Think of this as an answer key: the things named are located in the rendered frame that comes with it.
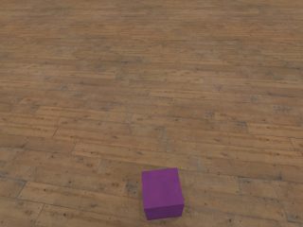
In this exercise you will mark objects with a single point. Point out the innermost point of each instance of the carton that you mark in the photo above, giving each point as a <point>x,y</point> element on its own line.
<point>162,193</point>

